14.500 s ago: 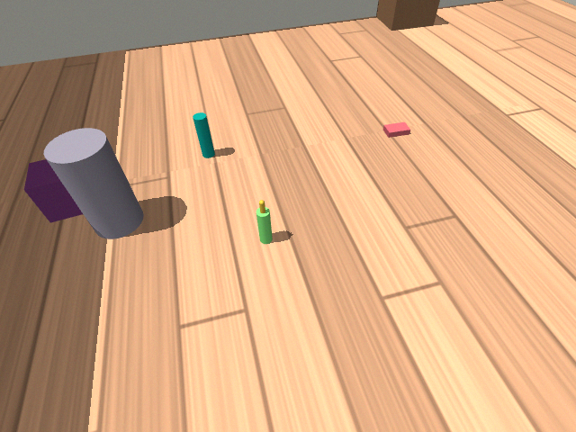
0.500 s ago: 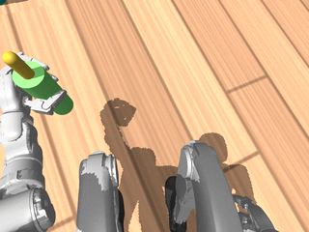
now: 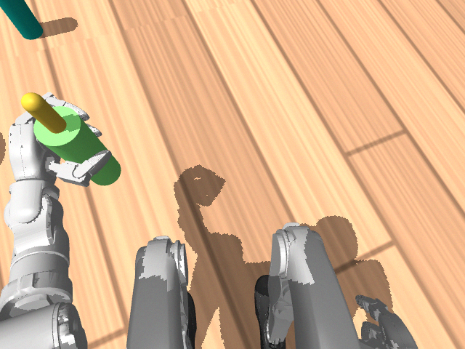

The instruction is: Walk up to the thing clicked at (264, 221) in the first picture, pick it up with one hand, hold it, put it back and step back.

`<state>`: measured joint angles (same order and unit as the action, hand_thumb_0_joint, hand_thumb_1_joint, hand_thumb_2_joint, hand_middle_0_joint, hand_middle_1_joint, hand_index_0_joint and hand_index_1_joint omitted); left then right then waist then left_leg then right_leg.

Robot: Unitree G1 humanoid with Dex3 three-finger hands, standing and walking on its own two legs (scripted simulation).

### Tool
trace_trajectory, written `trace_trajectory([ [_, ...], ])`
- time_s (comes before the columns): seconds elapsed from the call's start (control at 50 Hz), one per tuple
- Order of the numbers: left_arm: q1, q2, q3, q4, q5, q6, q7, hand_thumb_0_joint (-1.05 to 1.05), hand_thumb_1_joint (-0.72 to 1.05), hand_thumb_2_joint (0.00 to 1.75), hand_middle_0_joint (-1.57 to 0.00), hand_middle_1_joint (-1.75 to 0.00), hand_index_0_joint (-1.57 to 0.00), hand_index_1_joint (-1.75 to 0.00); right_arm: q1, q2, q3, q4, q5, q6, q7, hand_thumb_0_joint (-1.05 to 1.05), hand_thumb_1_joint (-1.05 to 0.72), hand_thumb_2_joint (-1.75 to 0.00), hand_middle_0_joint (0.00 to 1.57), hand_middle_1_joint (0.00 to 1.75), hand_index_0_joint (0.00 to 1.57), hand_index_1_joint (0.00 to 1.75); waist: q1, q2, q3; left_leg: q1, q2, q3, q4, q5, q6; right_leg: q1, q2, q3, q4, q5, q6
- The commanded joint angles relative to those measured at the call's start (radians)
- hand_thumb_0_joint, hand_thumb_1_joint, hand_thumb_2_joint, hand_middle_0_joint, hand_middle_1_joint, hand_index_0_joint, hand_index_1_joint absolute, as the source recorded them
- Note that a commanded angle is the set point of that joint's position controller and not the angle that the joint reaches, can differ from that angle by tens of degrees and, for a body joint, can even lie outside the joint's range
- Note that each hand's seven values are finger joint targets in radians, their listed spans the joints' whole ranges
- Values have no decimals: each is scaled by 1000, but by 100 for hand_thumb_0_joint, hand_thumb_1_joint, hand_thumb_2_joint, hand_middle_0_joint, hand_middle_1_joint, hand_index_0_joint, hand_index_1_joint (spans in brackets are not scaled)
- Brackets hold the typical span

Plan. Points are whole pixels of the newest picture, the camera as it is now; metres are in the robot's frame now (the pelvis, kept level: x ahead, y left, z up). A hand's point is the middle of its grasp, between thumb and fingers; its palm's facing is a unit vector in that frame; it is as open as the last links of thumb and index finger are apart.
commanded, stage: lift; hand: left
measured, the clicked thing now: (77, 144) +0.44 +0.23 +0.00
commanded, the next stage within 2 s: hold in 1.72 s
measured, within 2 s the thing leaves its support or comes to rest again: neither
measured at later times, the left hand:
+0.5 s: hand (17, 99) +0.41 +0.22 +0.16, palm faces +0.11 -0.99 -0.03, open 8.8 cm
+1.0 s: hand out of the picture +0.40 +0.21 +0.28, palm faces +0.14 -0.99 +0.00, open 8.8 cm
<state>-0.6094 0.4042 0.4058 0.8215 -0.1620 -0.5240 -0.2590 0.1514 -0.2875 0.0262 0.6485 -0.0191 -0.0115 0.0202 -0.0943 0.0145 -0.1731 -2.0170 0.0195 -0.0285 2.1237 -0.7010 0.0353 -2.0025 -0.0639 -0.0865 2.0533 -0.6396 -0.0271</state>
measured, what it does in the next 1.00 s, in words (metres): rises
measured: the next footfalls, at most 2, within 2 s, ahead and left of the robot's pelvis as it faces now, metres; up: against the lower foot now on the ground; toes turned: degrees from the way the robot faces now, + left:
none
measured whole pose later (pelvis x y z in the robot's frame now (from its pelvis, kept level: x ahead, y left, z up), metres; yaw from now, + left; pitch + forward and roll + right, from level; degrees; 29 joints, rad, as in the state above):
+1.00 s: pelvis +0.05 +0.01 +0.24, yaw +2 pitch +18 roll -3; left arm -0.17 0.25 0.21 0.38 -0.21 -0.32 -0.12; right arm 0.21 -0.24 0.01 0.62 0.04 -0.07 -0.04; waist -0.03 0.01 -0.13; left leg -1.02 0.02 -0.01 1.28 -0.56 0.02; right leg -1.01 -0.02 -0.08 1.21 -0.51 0.00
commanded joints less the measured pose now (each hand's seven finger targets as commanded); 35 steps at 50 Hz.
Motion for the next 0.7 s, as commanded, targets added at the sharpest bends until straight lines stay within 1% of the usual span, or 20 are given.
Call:
trace_trajectory([
  [0.0,-246,178,7,-272,-36,-31,13,0,26,125,-129,-144,-132,-142,124,-190,-80,-77,22,-25,-21,0,-90,-90,20,30,20,30,7,112,-628,470,-21,-31,-352,129,-6,421,45,34,-278,127,-19],
  [0.1,-191,158,-9,-364,-43,14,39,0,32,126,-128,-143,-131,-141,104,-181,-86,-97,37,-27,-31,0,-89,-90,20,30,20,30,22,99,-599,534,-16,-46,-432,88,-6,477,44,40,-352,101,-18],
  [0.12,-185,152,-25,-409,-42,22,42,0,32,126,-127,-143,-131,-141,105,-176,-88,-100,40,-29,-33,0,-89,-90,20,30,20,30,23,110,-614,557,-17,-40,-441,108,-7,499,44,45,-369,118,-18],
  [0.2,-110,152,-15,-497,-56,57,69,0,32,128,-128,-144,-131,-142,98,-161,-90,-114,50,-29,-45,0,-89,-90,20,30,20,30,41,69,-645,598,-21,-13,-467,189,0,649,48,67,-451,181,-11],
  [0.24,-59,113,-33,-513,-61,76,84,0,32,128,-125,-143,-129,-141,96,-156,-91,-116,55,-32,-48,0,-89,-90,20,30,20,30,38,61,-612,630,-19,-20,-506,199,-1,679,49,64,-482,192,-10],
  [0.26,-100,139,-24,-590,-61,76,91,0,35,129,-126,-143,-129,-141,86,-158,-94,-121,60,-32,-52,0,-89,-89,20,30,20,30,45,85,-628,684,-16,-31,-536,179,-5,676,49,63,-497,176,-14],
  [0.28,-20,96,-52,-514,-54,95,96,0,34,130,-126,-144,-130,-142,82,-153,-94,-121,62,-33,-52,0,-88,-89,20,30,20,30,32,77,-572,694,-13,-41,-559,165,-7,662,51,57,-509,164,-13],
  [0.32,-6,100,-59,-585,-52,104,105,0,34,129,-127,-144,-130,-142,67,-157,-99,-130,68,-36,-57,0,-89,-90,20,30,20,30,40,83,-559,744,-10,-55,-612,137,-11,687,50,54,-543,150,-12],
  [0.36,15,82,-89,-619,-52,117,107,0,31,129,-125,-143,-128,-141,72,-147,-98,-132,70,-40,-63,0,-89,-90,20,30,20,30,35,76,-570,797,-11,-46,-631,196,-11,742,53,58,-584,201,-11],
  [0.38,46,94,-73,-622,-56,126,110,0,27,128,-125,-142,-128,-141,78,-150,-99,-130,71,-41,-65,0,-89,-90,20,30,20,30,41,72,-580,840,-9,-47,-643,247,-11,772,54,56,-598,238,-10],
  [0.4,46,73,-106,-662,-62,129,108,0,25,127,-124,-141,-127,-140,71,-141,-94,-132,71,-43,-66,0,-89,-90,20,30,20,30,40,75,-571,842,-13,-36,-658,254,-11,825,56,59,-626,249,-8],
  [0.42,58,84,-84,-689,-69,136,114,0,26,128,-124,-142,-127,-140,73,-143,-97,-135,75,-47,-68,0,-89,-90,20,30,20,30,50,77,-571,890,-10,-42,-684,269,-12,834,57,57,-647,259,-8],
  [0.44,126,50,-106,-642,-66,154,120,0,23,128,-124,-142,-128,-141,74,-139,-97,-137,75,-51,-69,0,-89,-90,20,30,20,30,44,56,-541,903,-9,-43,-701,291,-12,852,59,52,-666,274,-6],
  [0.5,119,41,-103,-669,-71,158,138,0,22,126,-123,-141,-127,-140,69,-130,-93,-133,77,-59,-72,0,-89,-90,20,30,20,30,44,44,-481,930,-9,-42,-754,285,-13,907,62,53,-718,278,-4],
  [0.54,144,25,-126,-641,-62,167,143,0,19,126,-123,-141,-126,-140,68,-130,-96,-131,78,-66,-74,0,-89,-90,20,30,20,30,30,35,-427,964,-6,-46,-792,275,-13,920,63,51,-754,275,-2],
  [0.6,142,49,-111,-635,-52,160,150,0,22,126,-123,-139,-125,-138,65,-122,-92,-129,77,-69,-77,0,-89,-89,20,30,20,30,43,42,-371,991,-7,-46,-847,238,-15,958,63,53,-802,244,-2],
  [0.62,169,31,-119,-599,-50,163,148,0,22,126,-123,-140,-126,-139,58,-119,-90,-128,76,-72,-75,0,-89,-89,20,30,20,30,45,40,-344,1008,-6,-48,-869,231,-17,961,63,52,-818,237,-2],
  [0.64,151,11,-153,-633,-51,159,145,0,20,125,-124,-140,-127,-139,56,-115,-87,-134,74,-77,-74,0,-89,-89,20,30,20,30,42,50,-347,1023,-9,-39,-878,228,-16,986,62,54,-838,237,-2],
  [0.66,161,16,-137,-631,-55,157,143,0,20,126,-125,-141,-128,-140,63,-116,-88,-135,75,-78,-74,0,-89,-89,20,30,20,30,45,47,-358,1050,-8,-41,-897,245,-17,1010,63,52,-852,253,-2],
  [0.68,184,8,-148,-619,-55,160,138,0,19,125,-125,-141,-128,-140,64,-114,-87,-134,74,-81,-74,0,-89,-89,20,30,20,30,49,51,-353,1067,-9,-36,-911,267,-18,1031,62,52,-869,271,-1],
])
